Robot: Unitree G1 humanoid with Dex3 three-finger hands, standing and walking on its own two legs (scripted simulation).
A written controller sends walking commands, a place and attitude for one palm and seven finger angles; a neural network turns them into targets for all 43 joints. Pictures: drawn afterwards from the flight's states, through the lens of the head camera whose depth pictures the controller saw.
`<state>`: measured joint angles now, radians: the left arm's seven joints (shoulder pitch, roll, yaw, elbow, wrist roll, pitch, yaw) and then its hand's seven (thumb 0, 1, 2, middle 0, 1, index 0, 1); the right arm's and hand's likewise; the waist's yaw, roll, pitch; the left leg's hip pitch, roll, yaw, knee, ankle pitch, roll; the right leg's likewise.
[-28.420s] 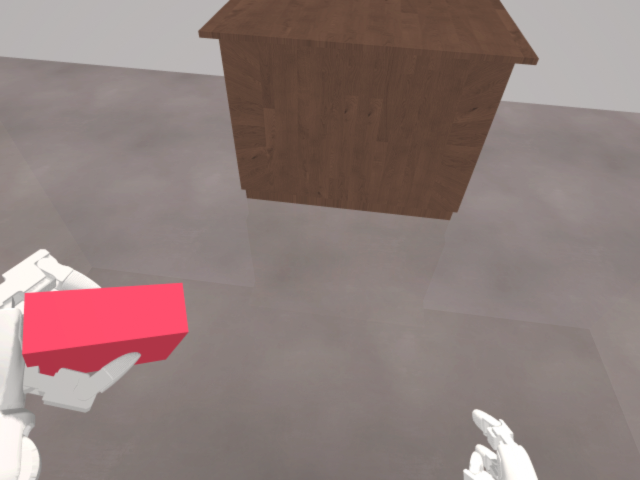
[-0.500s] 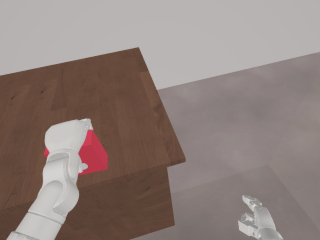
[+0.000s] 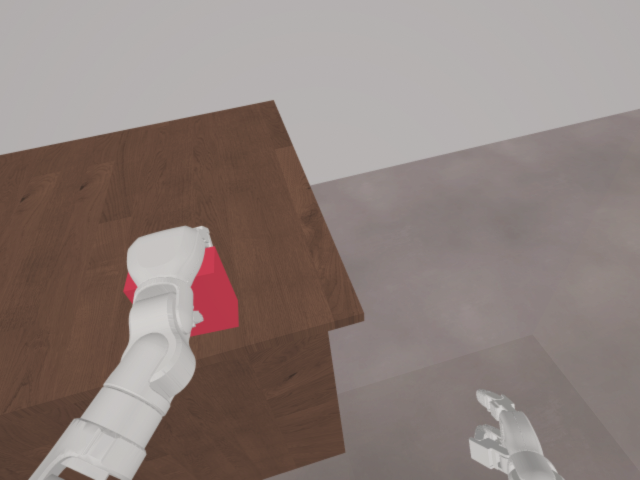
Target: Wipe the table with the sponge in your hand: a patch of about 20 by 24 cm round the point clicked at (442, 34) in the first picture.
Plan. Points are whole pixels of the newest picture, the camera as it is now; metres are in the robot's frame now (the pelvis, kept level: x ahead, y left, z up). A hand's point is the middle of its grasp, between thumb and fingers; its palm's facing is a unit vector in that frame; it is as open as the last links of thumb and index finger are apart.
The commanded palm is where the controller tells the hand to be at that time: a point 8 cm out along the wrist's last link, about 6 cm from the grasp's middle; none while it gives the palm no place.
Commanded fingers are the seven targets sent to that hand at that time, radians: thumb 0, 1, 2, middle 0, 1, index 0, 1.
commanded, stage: wipe forward along the third lane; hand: left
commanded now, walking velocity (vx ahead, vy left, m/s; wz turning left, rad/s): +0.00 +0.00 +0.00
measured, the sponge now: (192, 305) +0.31 +0.24 +0.06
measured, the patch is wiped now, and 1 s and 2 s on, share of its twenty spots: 0.55 0.85 1.00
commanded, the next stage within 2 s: wipe back along the third lane in 1.44 s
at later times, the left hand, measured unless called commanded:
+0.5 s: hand (195, 256) +0.36 +0.24 +0.10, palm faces -0.01 +0.00 -1.00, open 9.3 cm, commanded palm +0.35 +0.25 +0.12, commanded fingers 0.00 0.10 1.30 -1.20 -1.60 -1.20 -1.60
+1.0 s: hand (196, 227) +0.42 +0.26 +0.10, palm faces -0.06 +0.03 -1.00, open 9.4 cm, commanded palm +0.41 +0.27 +0.13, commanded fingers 0.00 0.10 1.30 -1.20 -1.60 -1.20 -1.60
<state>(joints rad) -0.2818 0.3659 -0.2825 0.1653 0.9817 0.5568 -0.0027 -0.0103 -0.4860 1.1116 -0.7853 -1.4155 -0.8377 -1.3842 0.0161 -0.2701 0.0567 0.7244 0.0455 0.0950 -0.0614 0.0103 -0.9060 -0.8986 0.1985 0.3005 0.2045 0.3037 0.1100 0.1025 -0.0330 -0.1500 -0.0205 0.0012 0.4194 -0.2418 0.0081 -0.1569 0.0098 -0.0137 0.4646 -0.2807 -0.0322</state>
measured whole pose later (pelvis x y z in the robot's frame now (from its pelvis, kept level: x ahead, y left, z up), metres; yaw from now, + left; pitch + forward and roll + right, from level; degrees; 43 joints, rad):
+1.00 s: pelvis -0.01 -0.01 -0.01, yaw +0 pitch +6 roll +0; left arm -0.79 0.49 -0.12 0.95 1.01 0.23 0.10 0.01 -0.54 1.16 -0.81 -1.38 -0.85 -1.40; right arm 0.22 -0.29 0.01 0.80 0.06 0.08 -0.09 0.01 -0.91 -0.90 0.20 0.30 0.20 0.30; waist -0.02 0.06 -0.08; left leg -0.36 0.01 0.00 0.51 -0.25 -0.01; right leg -0.36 0.04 -0.02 0.51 -0.27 -0.05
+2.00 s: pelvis +0.02 +0.03 +0.00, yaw -2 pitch +8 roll -1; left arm -0.72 0.47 -0.14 0.81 0.98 0.34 0.11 -0.02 -0.46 1.13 -0.74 -1.45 -0.78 -1.48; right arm 0.22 -0.27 0.01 0.77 0.06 0.12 -0.05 0.01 -0.91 -0.90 0.20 0.30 0.20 0.30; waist 0.00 0.06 -0.10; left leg -0.34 -0.02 0.03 0.51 -0.30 0.04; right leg -0.32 0.01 0.02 0.48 -0.29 0.00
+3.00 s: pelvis +0.02 +0.01 +0.00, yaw -1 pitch +1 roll +1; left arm -0.26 0.36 -0.25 0.16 0.98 0.57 0.07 0.02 -0.45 1.11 -0.73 -1.45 -0.79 -1.47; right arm 0.06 -0.28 0.04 0.71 0.06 0.11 -0.03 0.01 -0.91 -0.90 0.20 0.30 0.20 0.30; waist 0.08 0.10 -0.07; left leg -0.19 -0.02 0.02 0.47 -0.30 0.01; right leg -0.20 0.02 0.01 0.50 -0.32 -0.03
